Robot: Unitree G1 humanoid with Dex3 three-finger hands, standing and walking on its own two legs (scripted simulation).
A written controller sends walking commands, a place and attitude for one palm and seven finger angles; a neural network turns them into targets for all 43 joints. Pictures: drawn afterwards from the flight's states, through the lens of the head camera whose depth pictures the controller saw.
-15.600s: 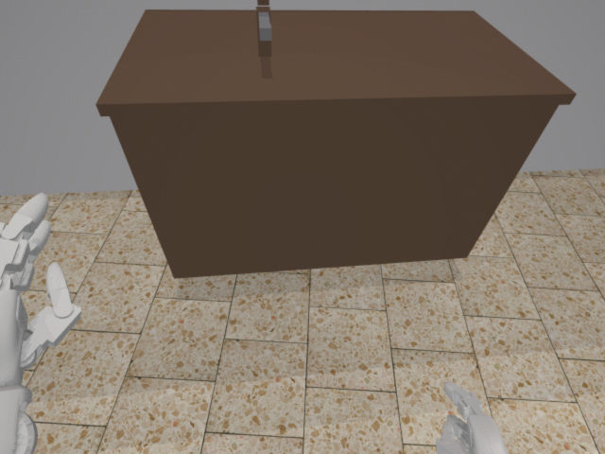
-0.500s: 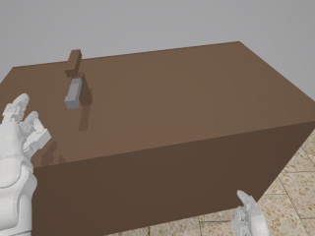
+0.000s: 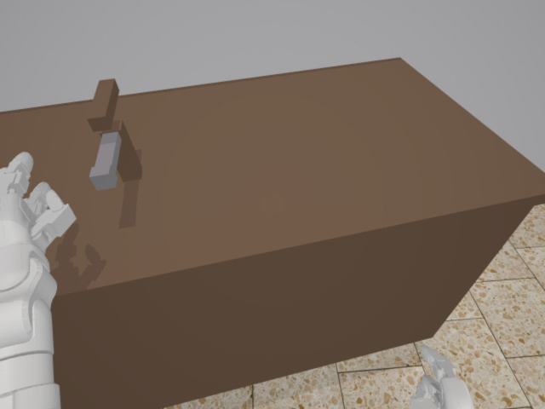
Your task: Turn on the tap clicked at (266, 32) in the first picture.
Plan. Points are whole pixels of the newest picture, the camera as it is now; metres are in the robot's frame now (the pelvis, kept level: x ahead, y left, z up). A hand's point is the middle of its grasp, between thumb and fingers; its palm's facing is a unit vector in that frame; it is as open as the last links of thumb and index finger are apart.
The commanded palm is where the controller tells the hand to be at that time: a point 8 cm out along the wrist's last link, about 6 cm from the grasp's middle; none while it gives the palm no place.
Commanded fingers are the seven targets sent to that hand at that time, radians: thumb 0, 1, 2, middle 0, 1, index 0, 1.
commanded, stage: reach beside the lever's end, fingers flat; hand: left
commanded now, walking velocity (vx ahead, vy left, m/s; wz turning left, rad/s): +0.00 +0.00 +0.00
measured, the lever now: (103, 177) +0.39 +0.30 +0.15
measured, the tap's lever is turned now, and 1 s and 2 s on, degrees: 0 0 14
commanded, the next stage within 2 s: push the lever round in 0.80 s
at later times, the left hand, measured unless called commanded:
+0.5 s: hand (77, 191) +0.36 +0.33 +0.15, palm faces +0.54 -0.84 -0.07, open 7.8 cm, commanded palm +0.31 +0.36 +0.15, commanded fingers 0.00 0.90 0.90 -0.15 -0.15 -0.15 -0.15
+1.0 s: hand (81, 193) +0.36 +0.32 +0.15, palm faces +0.53 -0.84 -0.06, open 7.8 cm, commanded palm +0.31 +0.36 +0.15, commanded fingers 0.00 0.90 0.90 -0.15 -0.15 -0.15 -0.15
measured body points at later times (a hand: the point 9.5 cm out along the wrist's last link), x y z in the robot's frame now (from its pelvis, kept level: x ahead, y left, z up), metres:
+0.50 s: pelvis +0.00 +0.01 +0.00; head +0.02 -0.01 +0.45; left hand +0.33 +0.37 +0.15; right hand +0.12 -0.25 -0.11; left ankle -0.01 +0.15 -0.73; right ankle +0.00 -0.11 -0.73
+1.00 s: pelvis +0.00 +0.01 +0.00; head +0.01 -0.01 +0.45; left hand +0.32 +0.36 +0.16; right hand +0.15 -0.24 -0.10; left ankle -0.01 +0.15 -0.73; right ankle +0.00 -0.11 -0.73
